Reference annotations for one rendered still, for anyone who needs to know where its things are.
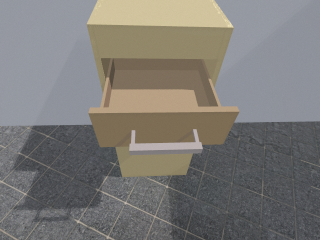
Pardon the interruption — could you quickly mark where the handle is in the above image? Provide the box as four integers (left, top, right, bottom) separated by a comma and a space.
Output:
129, 129, 203, 155

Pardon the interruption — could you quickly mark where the drawer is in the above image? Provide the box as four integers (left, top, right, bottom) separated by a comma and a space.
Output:
88, 58, 240, 147

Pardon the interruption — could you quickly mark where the cabinet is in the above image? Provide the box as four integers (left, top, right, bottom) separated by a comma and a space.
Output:
86, 0, 234, 177

